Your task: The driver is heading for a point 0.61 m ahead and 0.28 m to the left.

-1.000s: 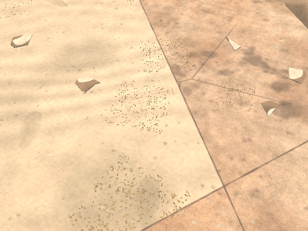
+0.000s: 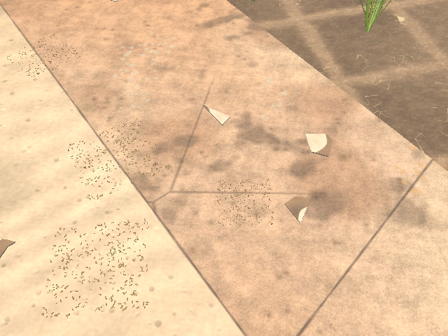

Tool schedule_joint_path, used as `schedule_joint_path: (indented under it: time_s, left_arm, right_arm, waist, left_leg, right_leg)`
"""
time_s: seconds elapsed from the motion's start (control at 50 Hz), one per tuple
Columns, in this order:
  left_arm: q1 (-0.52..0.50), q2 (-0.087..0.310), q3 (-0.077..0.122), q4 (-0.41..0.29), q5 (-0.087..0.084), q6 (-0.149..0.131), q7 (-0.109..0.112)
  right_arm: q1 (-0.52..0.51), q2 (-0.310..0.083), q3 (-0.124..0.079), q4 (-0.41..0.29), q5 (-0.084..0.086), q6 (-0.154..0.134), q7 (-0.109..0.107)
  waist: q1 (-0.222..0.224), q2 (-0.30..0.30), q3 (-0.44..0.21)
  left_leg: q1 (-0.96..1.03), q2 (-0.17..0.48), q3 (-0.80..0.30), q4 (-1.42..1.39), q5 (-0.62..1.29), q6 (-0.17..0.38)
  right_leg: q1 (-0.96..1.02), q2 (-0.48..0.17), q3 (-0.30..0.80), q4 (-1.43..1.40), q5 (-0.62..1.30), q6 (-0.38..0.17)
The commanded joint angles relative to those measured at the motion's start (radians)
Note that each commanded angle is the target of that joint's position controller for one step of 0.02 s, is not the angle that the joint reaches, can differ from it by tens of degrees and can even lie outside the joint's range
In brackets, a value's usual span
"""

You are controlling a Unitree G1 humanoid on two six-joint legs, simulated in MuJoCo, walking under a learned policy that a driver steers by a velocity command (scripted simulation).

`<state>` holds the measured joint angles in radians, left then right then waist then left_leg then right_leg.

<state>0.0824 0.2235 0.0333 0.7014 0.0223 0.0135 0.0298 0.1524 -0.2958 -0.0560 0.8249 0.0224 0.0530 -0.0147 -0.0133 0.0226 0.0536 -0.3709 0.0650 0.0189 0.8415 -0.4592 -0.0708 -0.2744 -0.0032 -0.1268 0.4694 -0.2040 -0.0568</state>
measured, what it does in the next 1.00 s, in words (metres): steps on the spot, turning left: left foot, then right foot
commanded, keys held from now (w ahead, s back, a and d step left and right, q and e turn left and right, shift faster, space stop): q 0.64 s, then w+q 0.22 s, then w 0.14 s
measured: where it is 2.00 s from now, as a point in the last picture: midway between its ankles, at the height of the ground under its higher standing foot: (101, 325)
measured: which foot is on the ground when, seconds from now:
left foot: up 0.00-0.10, down 0.12-0.62, up 0.64-1.00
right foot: down 0.00-0.12, up 0.14-0.60, down 0.62-1.00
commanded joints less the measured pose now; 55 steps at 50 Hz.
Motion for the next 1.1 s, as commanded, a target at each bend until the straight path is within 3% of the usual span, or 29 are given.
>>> schedule_joint_path:
  time_s: [0.02,0.06,0.1,0.12,0.14,0.16,0.18,0.2,0.24,0.3,0.38,0.44,0.52,0.56,0.6,0.62,0.64,0.66,0.68,0.72,0.8,0.88,0.92,0.98,1.02,1.04,1.06,1.08,1.1]
  left_arm:
    - [-0.012,0.189,0.064,-0.042,-0.005,0.000,0.013]
    - [-0.034,0.196,0.070,-0.035,-0.017,0.006,0.015]
    - [-0.040,0.194,0.074,-0.016,-0.041,0.014,0.018]
    - [0.008,0.167,0.073,0.001,-0.037,0.015,0.016]
    - [-0.023,0.118,0.060,-0.036,0.011,0.012,0.012]
    - [-0.120,0.139,0.064,-0.064,0.004,0.007,0.016]
    - [-0.110,0.164,0.074,-0.053,-0.017,0.008,0.015]
    - [-0.083,0.175,0.081,-0.033,-0.023,0.008,0.015]
    - [-0.066,0.184,0.088,-0.013,-0.012,0.007,0.025]
    - [-0.047,0.159,0.082,-0.006,-0.025,-0.003,0.022]
    - [-0.072,0.148,0.074,-0.010,-0.028,-0.010,0.020]
    - [-0.072,0.157,0.073,-0.009,-0.031,-0.016,0.011]
    - [-0.047,0.171,0.074,-0.006,-0.037,-0.035,-0.004]
    - [-0.009,0.176,0.077,0.003,-0.039,-0.047,-0.014]
    - [0.059,0.193,0.085,0.028,-0.036,-0.056,-0.021]
    - [0.077,0.254,0.097,0.024,-0.019,-0.052,-0.016]
    - [0.037,0.319,0.105,0.017,0.004,-0.041,-0.012]
    - [0.048,0.266,0.093,0.004,0.015,-0.044,-0.012]
    - [0.020,0.213,0.076,-0.007,0.004,-0.047,-0.007]
    - [0.008,0.187,0.066,-0.003,-0.031,-0.047,0.006]
    - [0.113,0.212,0.067,0.013,-0.022,-0.059,0.020]
    - [0.149,0.243,0.077,0.020,-0.027,-0.074,0.005]
    - [0.148,0.256,0.080,0.025,-0.033,-0.081,-0.011]
    - [0.169,0.270,0.084,0.045,-0.049,-0.088,-0.039]
    - [0.154,0.273,0.082,0.056,-0.067,-0.083,-0.050]
    - [0.163,0.248,0.070,0.064,-0.063,-0.083,-0.053]
    - [0.163,0.194,0.048,0.067,-0.047,-0.088,-0.055]
    - [0.138,0.098,0.014,0.007,-0.006,-0.098,-0.056]
    - [0.129,0.155,0.028,-0.014,-0.035,-0.115,-0.049]
  right_arm:
    - [-0.012,-0.085,-0.023,-0.072,0.000,-0.005,0.008]
    - [0.023,-0.083,-0.026,-0.067,0.000,-0.004,0.021]
    - [0.093,-0.095,-0.035,-0.046,-0.006,-0.006,0.031]
    - [0.100,-0.163,-0.052,-0.052,-0.016,-0.009,0.025]
    - [0.099,-0.272,-0.074,-0.078,-0.019,-0.015,0.006]
    - [0.119,-0.268,-0.070,-0.094,-0.059,-0.036,0.015]
    - [0.072,-0.247,-0.066,-0.103,-0.057,-0.058,0.017]
    - [0.017,-0.222,-0.064,-0.111,-0.035,-0.068,0.011]
    - [-0.022,-0.169,-0.047,-0.125,-0.005,-0.065,-0.003]
    - [0.021,-0.165,-0.045,-0.131,-0.010,-0.055,-0.017]
    - [0.040,-0.192,-0.055,-0.140,-0.007,-0.041,-0.026]
    - [0.023,-0.204,-0.061,-0.154,-0.009,-0.033,-0.022]
    - [-0.013,-0.204,-0.062,-0.173,-0.006,-0.023,-0.012]
    - [-0.037,-0.199,-0.060,-0.183,0.003,-0.016,-0.013]
    - [-0.062,-0.181,-0.053,-0.196,0.012,-0.009,-0.021]
    - [-0.020,-0.136,-0.040,-0.201,-0.001,-0.011,-0.020]
    - [0.036,-0.116,-0.037,-0.212,0.001,-0.018,-0.017]
    - [0.059,-0.202,-0.060,-0.194,-0.010,-0.024,-0.016]
    - [0.056,-0.236,-0.075,-0.183,0.000,-0.024,-0.011]
    - [0.029,-0.195,-0.070,-0.180,-0.006,-0.016,-0.005]
    - [-0.065,-0.132,-0.046,-0.233,0.005,-0.039,0.018]
    - [-0.080,-0.090,-0.027,-0.262,-0.002,-0.059,0.032]
    - [-0.075,-0.065,-0.013,-0.265,-0.005,-0.069,0.039]
    - [-0.051,-0.078,-0.010,-0.258,-0.002,-0.077,0.045]
    - [0.025,-0.089,-0.017,-0.232,-0.001,-0.079,0.045]
    - [0.113,-0.119,-0.034,-0.200,0.001,-0.076,0.038]
    - [0.240,-0.168,-0.059,-0.170,0.005,-0.074,0.029]
    - [0.349,-0.280,-0.077,-0.168,-0.014,-0.074,0.013]
    - [0.334,-0.289,-0.074,-0.186,-0.010,-0.093,0.024]
  waist:
    - [0.022,-0.133,-0.133]
    - [-0.003,-0.136,-0.144]
    - [-0.043,-0.122,-0.143]
    - [-0.022,0.017,-0.117]
    - [0.007,0.294,-0.086]
    - [-0.067,0.232,-0.128]
    - [-0.037,0.141,-0.115]
    - [-0.007,0.099,-0.098]
    - [0.010,0.074,-0.107]
    - [0.006,0.079,-0.148]
    - [-0.016,0.103,-0.128]
    - [-0.022,0.128,-0.107]
    - [-0.018,0.148,-0.113]
    - [0.002,0.150,-0.128]
    - [0.041,0.125,-0.140]
    - [0.017,-0.013,-0.178]
    - [-0.044,-0.271,-0.131]
    - [-0.014,-0.236,-0.150]
    - [-0.018,-0.169,-0.124]
    - [0.003,-0.176,-0.061]
    - [0.081,-0.169,-0.035]
    - [0.096,-0.158,-0.032]
    - [0.086,-0.154,-0.017]
    - [0.071,-0.160,0.001]
    - [0.009,-0.136,-0.004]
    - [-0.037,-0.108,-0.042]
    - [-0.103,-0.043,-0.120]
    - [-0.117,0.245,-0.205]
    - [-0.108,0.248,-0.228]
  left_leg:
    - [-0.022,0.009,0.018,-0.029,0.001,0.021]
    - [0.038,-0.005,0.046,-0.131,0.060,0.044]
    - [0.156,-0.037,0.063,-0.352,0.245,0.097]
    - [0.230,0.040,-0.097,-0.468,0.458,0.154]
    - [0.343,0.278,-0.444,-0.484,0.830,0.304]
    - [0.291,0.343,-0.532,-0.524,0.817,0.440]
    - [0.292,0.289,-0.446,-0.524,0.747,0.411]
    - [0.302,0.227,-0.373,-0.508,0.690,0.349]
    - [0.310,0.180,-0.326,-0.495,0.717,0.299]
    - [0.352,0.151,-0.311,-0.486,0.760,0.302]
    - [0.348,0.131,-0.350,-0.486,0.630,0.297]
    - [0.277,0.119,-0.394,-0.486,0.545,0.301]
    - [0.250,0.107,-0.471,-0.452,0.597,0.298]
    - [0.256,0.090,-0.508,-0.415,0.639,0.279]
    - [0.194,0.030,-0.496,-0.357,0.522,0.212]
    - [0.089,-0.040,-0.411,-0.216,0.281,0.159]
    - [-0.126,-0.214,-0.219,-0.042,-0.150,0.096]
    - [-0.174,-0.141,-0.183,0.195,-0.206,0.053]
    - [-0.200,-0.097,-0.175,0.266,-0.113,0.045]
    - [-0.301,-0.061,-0.140,0.299,0.029,0.025]
    - [-0.370,-0.023,-0.073,0.218,0.119,0.003]
    - [-0.313,0.011,-0.047,0.053,0.165,0.011]
    - [-0.205,0.008,-0.018,-0.060,0.168,0.035]
    - [-0.061,-0.013,0.022,-0.188,0.157,0.073]
    - [0.102,-0.044,0.057,-0.315,0.231,0.108]
    - [0.256,-0.073,0.066,-0.343,0.237,0.128]
    - [0.436,-0.041,-0.001,-0.367,0.233,0.154]
    - [0.639,0.227,-0.420,-0.469,0.166,0.255]
    - [0.617,0.340,-0.751,-0.606,-0.013,0.390]
  right_leg:
    - [0.167,-0.320,0.220,-0.127,0.380,-0.203]
    - [0.165,-0.315,0.183,-0.090,0.396,-0.179]
    - [0.114,-0.268,0.114,0.001,0.292,-0.100]
    - [0.004,-0.185,0.027,0.156,0.100,-0.006]
    - [-0.290,-0.018,-0.033,0.410,-0.371,0.106]
    - [-0.348,0.042,0.123,0.602,-0.501,0.116]
    - [-0.372,0.013,0.176,0.674,-0.425,0.110]
    - [-0.394,-0.003,0.188,0.672,-0.332,0.107]
    - [-0.384,-0.012,0.198,0.657,-0.237,0.122]
    - [-0.355,0.010,0.196,0.607,-0.166,0.142]
    - [-0.312,0.018,0.206,0.413,-0.137,0.159]
    - [-0.231,0.030,0.211,0.312,-0.145,0.158]
    - [-0.134,0.048,0.217,0.190,-0.166,0.142]
    - [-0.069,0.055,0.214,0.070,-0.122,0.127]
    - [0.088,0.021,0.214,-0.142,0.096,0.095]
    - [0.214,-0.151,0.354,-0.156,0.216,0.032]
    - [0.248,-0.329,0.577,-0.159,0.459,-0.127]
    - [0.211,-0.419,0.640,-0.183,0.353,-0.227]
    - [0.192,-0.361,0.560,-0.201,0.132,-0.203]
    - [0.213,-0.261,0.461,-0.250,-0.214,-0.127]
    - [0.275,-0.254,0.367,-0.309,-0.243,-0.127]
    - [0.268,-0.276,0.289,-0.332,-0.175,-0.137]
    - [0.194,-0.264,0.230,-0.339,-0.134,-0.134]
    - [0.130,-0.271,0.194,-0.320,-0.109,-0.138]
    - [0.066,-0.275,0.166,-0.254,-0.090,-0.119]
    - [0.008,-0.253,0.134,-0.157,0.000,-0.097]
    - [-0.058,-0.190,0.054,0.063,0.072,-0.046]
    - [-0.328,-0.075,-0.024,0.470,-0.226,0.049]
    - [-0.511,0.000,0.118,0.691,-0.376,0.063]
